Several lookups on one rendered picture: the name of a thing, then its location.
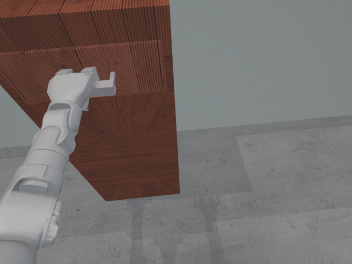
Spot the cabinet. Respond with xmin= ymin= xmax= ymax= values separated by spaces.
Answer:
xmin=0 ymin=0 xmax=180 ymax=201

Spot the robot left upper arm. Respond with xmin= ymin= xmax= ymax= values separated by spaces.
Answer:
xmin=0 ymin=190 xmax=63 ymax=264

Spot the handle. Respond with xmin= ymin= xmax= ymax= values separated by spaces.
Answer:
xmin=47 ymin=71 xmax=116 ymax=98

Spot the left robot hand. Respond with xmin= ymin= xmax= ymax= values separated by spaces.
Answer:
xmin=47 ymin=67 xmax=100 ymax=111

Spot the drawer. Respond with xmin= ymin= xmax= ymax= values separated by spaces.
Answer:
xmin=0 ymin=40 xmax=166 ymax=103

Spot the left robot forearm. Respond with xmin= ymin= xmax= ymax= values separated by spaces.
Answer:
xmin=0 ymin=100 xmax=82 ymax=211

